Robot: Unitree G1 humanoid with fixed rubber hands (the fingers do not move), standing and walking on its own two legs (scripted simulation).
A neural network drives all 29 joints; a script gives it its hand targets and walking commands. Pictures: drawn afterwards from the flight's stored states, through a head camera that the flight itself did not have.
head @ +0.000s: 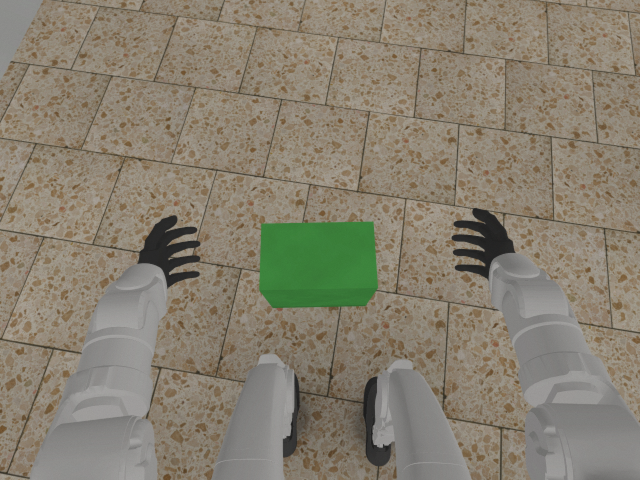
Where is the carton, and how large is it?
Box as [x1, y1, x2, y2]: [259, 222, 377, 307]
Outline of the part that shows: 373,222 261,224 259,290 272,307 365,305 377,288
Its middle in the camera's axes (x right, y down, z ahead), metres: -0.01 +0.07 +0.98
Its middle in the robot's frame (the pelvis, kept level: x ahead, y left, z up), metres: +0.49 +0.04 -0.55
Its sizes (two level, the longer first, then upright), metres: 0.260 0.156 0.252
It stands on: the floor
